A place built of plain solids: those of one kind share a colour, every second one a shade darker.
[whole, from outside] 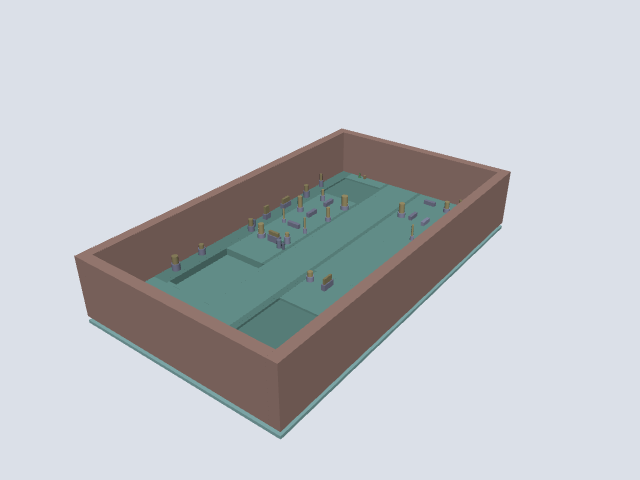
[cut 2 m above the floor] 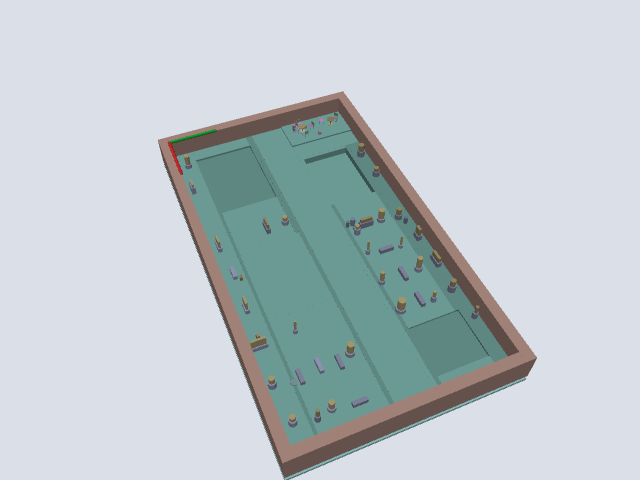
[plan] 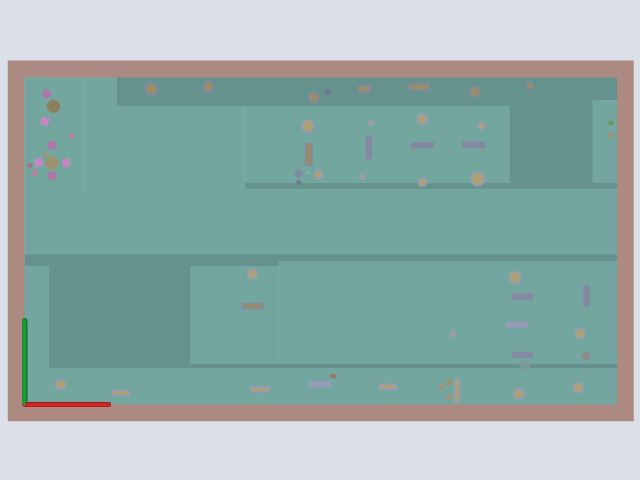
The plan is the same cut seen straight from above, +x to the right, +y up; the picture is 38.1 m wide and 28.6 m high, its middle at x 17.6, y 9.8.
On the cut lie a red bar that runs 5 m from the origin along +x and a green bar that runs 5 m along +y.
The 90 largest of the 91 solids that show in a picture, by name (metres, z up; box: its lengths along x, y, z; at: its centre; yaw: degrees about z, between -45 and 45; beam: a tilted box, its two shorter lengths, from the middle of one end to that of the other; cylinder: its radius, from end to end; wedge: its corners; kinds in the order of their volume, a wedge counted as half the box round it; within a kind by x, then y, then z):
{
 "floor_1": {"box": [1.45, 6.1, 1.32], "at": [0.72, 5.2, -0.66]},
 "floor_2": {"box": [3.5, 7.05, 1.16], "at": [1.75, 15.97, -0.42]},
 "floor_3": {"box": [2.0, 7.05, 1.0], "at": [4.5, 15.97, -0.5]},
 "floor_4": {"box": [8.42, 6.1, 1.1], "at": [5.66, 5.2, -0.77]},
 "floor_5": {"box": [0.35, 4.94, 1.32], "at": [5.67, 15.32, -0.66]},
 "floor_6": {"box": [15.15, 0.3, 1.32], "at": [7.58, 8.4, -0.66]},
 "floor_7": {"box": [7.26, 4.94, 0.59], "at": [9.48, 15.32, -1.02]},
 "floor_8": {"box": [5.28, 5.8, 1.32], "at": [12.51, 5.35, -0.66]},
 "floor_9": {"box": [23.4, 0.35, 1.32], "at": [17.2, 17.96, -0.66]},
 "floor_10": {"box": [35.3, 2.15, 1.32], "at": [17.65, 1.07, -0.66]},
 "floor_11": {"box": [35.3, 0.4, 1.32], "at": [17.65, 8.75, -0.66]},
 "floor_12": {"box": [35.3, 3.5, 1.0], "at": [17.65, 10.7, -0.5]},
 "floor_13": {"box": [8.42, 6.1, 1.32], "at": [19.36, 5.5, -0.66]},
 "floor_14": {"box": [29.8, 0.4, 1.32], "at": [20.4, 12.65, -0.66]},
 "floor_15": {"box": [29.8, 1.36, 1.32], "at": [20.4, 18.82, -0.66]},
 "floor_16": {"box": [15.79, 4.59, 1.32], "at": [21.0, 15.49, -0.66]},
 "floor_17": {"box": [25.43, 0.3, 1.32], "at": [22.59, 2.3, -0.66]},
 "floor_18": {"box": [22.19, 0.35, 1.32], "at": [24.2, 13.03, -0.66]},
 "floor_19": {"box": [11.73, 6.1, 1.32], "at": [29.43, 5.5, -0.66]},
 "floor_20": {"box": [4.94, 4.94, 1.13], "at": [31.37, 15.67, -0.76]},
 "floor_21": {"box": [1.46, 4.94, 1.32], "at": [34.57, 15.67, -0.66]},
 "wall_1": {"box": [1.0, 19.5, 6.0], "at": [-0.5, 9.75, 2.0]},
 "wall_2": {"box": [37.3, 1.0, 6.0], "at": [17.65, -0.5, 2.0]},
 "wall_3": {"box": [37.3, 1.0, 6.0], "at": [17.65, 20.0, 2.0]},
 "wall_4": {"box": [1.0, 19.5, 6.0], "at": [35.8, 9.75, 2.0]},
 "floor_base_1": {"box": [37.3, 21.5, 0.3], "at": [17.65, 9.75, -1.57]},
 "piece_1": {"cylinder": 0.35, "from": [2.14, 1.19, 0.0], "to": [2.14, 1.19, 0.45]},
 "piece_2": {"box": [1.1, 0.4, 0.85], "at": [5.73, 0.69, 0.42]},
 "piece_3": {"cylinder": 0.4, "from": [7.56, 18.8, 0.0], "to": [7.56, 18.8, 0.7]},
 "piece_4": {"cylinder": 0.35, "from": [10.96, 18.93, 0.0], "to": [10.96, 18.93, 0.65]},
 "piece_5": {"cylinder": 0.35, "from": [13.58, 7.78, 0.0], "to": [13.58, 7.78, 0.5]},
 "piece_6": {"box": [1.3, 0.4, 0.6], "at": [13.59, 5.87, 0.3]},
 "piece_7": {"box": [1.2, 0.4, 0.5], "at": [14.03, 0.9, 0.25]},
 "piece_8": {"cylinder": 0.4, "from": [16.88, 16.57, 0.0], "to": [16.88, 16.57, 0.45]},
 "piece_9": {"box": [0.48, 1.4, 0.7], "at": [16.93, 14.9, 0.35]},
 "piece_10": {"cylinder": 0.35, "from": [17.24, 18.3, 0.0], "to": [17.24, 18.3, 0.6]},
 "piece_11": {"cylinder": 0.3, "from": [17.5, 13.7, 0.0], "to": [17.5, 13.7, 0.75]},
 "piece_12": {"box": [1.3, 0.37, 0.44], "at": [17.58, 1.21, 0.22]},
 "piece_13": {"box": [0.8, 0.48, 0.6], "at": [20.24, 18.8, 0.3]},
 "piece_14": {"box": [0.39, 1.4, 0.47], "at": [20.51, 15.32, 0.23]},
 "piece_15": {"box": [1.1, 0.4, 0.5], "at": [21.64, 1.04, 0.25]},
 "piece_16": {"box": [1.3, 0.48, 0.55], "at": [23.52, 18.92, 0.28]},
 "piece_17": {"cylinder": 0.35, "from": [23.68, 17.0, 0.0], "to": [23.68, 17.0, 0.5]},
 "piece_18": {"box": [1.4, 0.39, 0.47], "at": [23.69, 15.44, 0.23]},
 "piece_19": {"cylinder": 0.3, "from": [23.7, 13.25, 0.0], "to": [23.7, 13.25, 0.45]},
 "piece_20": {"box": [0.4, 1.5, 0.5], "at": [25.78, 0.82, 0.25]},
 "piece_21": {"box": [1.4, 0.39, 0.47], "at": [26.76, 15.47, 0.23]},
 "piece_22": {"cylinder": 0.35, "from": [26.85, 18.64, 0.0], "to": [26.85, 18.64, 0.75]},
 "piece_23": {"cylinder": 0.45, "from": [27.0, 13.44, 0.0], "to": [27.0, 13.44, 0.45]},
 "piece_24": {"cylinder": 0.4, "from": [29.21, 7.57, 0.0], "to": [29.21, 7.57, 0.5]},
 "piece_25": {"box": [1.3, 0.37, 0.44], "at": [29.32, 4.75, 0.22]},
 "piece_26": {"cylinder": 0.35, "from": [29.43, 0.63, 0.0], "to": [29.43, 0.63, 0.7]},
 "piece_27": {"box": [1.3, 0.37, 0.44], "at": [29.65, 6.42, 0.22]},
 "piece_28": {"box": [1.3, 0.37, 0.44], "at": [29.66, 2.96, 0.22]},
 "piece_29": {"cylinder": 0.25, "from": [30.11, 19.0, 0.0], "to": [30.11, 19.0, 0.75]},
 "piece_30": {"cylinder": 0.35, "from": [32.98, 1.01, 0.0], "to": [32.98, 1.01, 0.7]},
 "piece_31": {"cylinder": 0.35, "from": [33.08, 4.22, 0.0], "to": [33.08, 4.22, 0.45]},
 "piece_32": {"cylinder": 0.25, "from": [33.46, 2.88, 0.0], "to": [33.46, 2.88, 0.8]},
 "piece_33": {"box": [0.37, 1.3, 0.44], "at": [33.49, 6.46, 0.22]},
 "plant_1": {"cylinder": 0.25, "from": [2.14, 1.19, 0.45], "to": [2.14, 1.19, 1.56]},
 "plant_2": {"box": [0.9, 0.2, 0.36], "at": [5.73, 0.69, 1.03]},
 "plant_3": {"cylinder": 0.3, "from": [7.56, 18.8, 0.7], "to": [7.56, 18.8, 1.46]},
 "plant_4": {"cylinder": 0.25, "from": [10.96, 18.93, 0.65], "to": [10.96, 18.93, 1.06]},
 "plant_5": {"cylinder": 0.25, "from": [13.58, 7.78, 0.5], "to": [13.58, 7.78, 0.96]},
 "plant_6": {"box": [1.1, 0.2, 0.56], "at": [13.59, 5.87, 0.88]},
 "plant_7": {"box": [1.0, 0.2, 0.86], "at": [14.03, 0.9, 0.93]},
 "plant_8": {"cylinder": 0.3, "from": [16.88, 16.57, 0.45], "to": [16.88, 16.57, 1.51]},
 "plant_9": {"box": [0.28, 1.2, 0.41], "at": [16.93, 14.9, 0.91]},
 "plant_10": {"cylinder": 0.25, "from": [17.24, 18.3, 0.6], "to": [17.24, 18.3, 1.31]},
 "plant_11": {"box": [0.6, 0.28, 0.86], "at": [20.24, 18.8, 1.03]},
 "plant_12": {"box": [0.9, 0.2, 0.96], "at": [21.64, 1.04, 0.98]},
 "plant_13": {"box": [1.1, 0.28, 0.56], "at": [23.52, 18.92, 0.83]},
 "plant_14": {"cylinder": 0.25, "from": [23.68, 17.0, 0.5], "to": [23.68, 17.0, 1.76]},
 "plant_15": {"cylinder": 0.2, "from": [23.7, 13.25, 0.45], "to": [23.7, 13.25, 1.56]},
 "plant_16": {"box": [0.2, 1.3, 0.91], "at": [25.78, 0.82, 0.95]},
 "plant_17": {"cylinder": 0.25, "from": [26.85, 18.64, 0.75], "to": [26.85, 18.64, 1.46]},
 "plant_18": {"cylinder": 0.35, "from": [27.0, 13.44, 0.45], "to": [27.0, 13.44, 1.56]},
 "plant_19": {"cylinder": 0.3, "from": [29.21, 7.57, 0.5], "to": [29.21, 7.57, 1.56]},
 "plant_20": {"cylinder": 0.25, "from": [29.43, 0.63, 0.7], "to": [29.43, 0.63, 1.31]},
 "plant_21": {"cylinder": 0.25, "from": [32.98, 1.01, 0.7], "to": [32.98, 1.01, 1.16]},
 "plant_22": {"cylinder": 0.25, "from": [33.08, 4.22, 0.45], "to": [33.08, 4.22, 1.21]},
 "bin_1": {"cylinder": 0.23, "from": [16.32, 13.76, 0.0], "to": [16.32, 13.76, 0.87]},
 "top_1": {"cylinder": 0.4, "from": [1.62, 14.4, 0.86], "to": [1.62, 14.4, 0.9]},
 "top_2": {"cylinder": 0.4, "from": [1.72, 17.76, 0.86], "to": [1.72, 17.76, 0.9]},
 "chair_seat_1": {"box": [0.5, 0.49, 0.03], "at": [0.82, 14.4, 0.62], "yaw": 19.7},
 "chair_seat_2": {"box": [0.49, 0.5, 0.03], "at": [1.29, 18.52, 0.62], "yaw": 43.1},
 "chair_seat_3": {"box": [0.49, 0.5, 0.03], "at": [1.62, 13.61, 0.62], "yaw": 12.7},
 "chair_seat_4": {"box": [0.49, 0.5, 0.03], "at": [1.62, 15.46, 0.62], "yaw": 11.2},
 "chair_seat_5": {"box": [0.5, 0.49, 0.03], "at": [2.49, 14.4, 0.62], "yaw": 15.3},
 "hose_coil_1": {"cylinder": 0.31, "from": [29.82, 2.33, -0.05], "to": [29.82, 2.33, 0.07]}
}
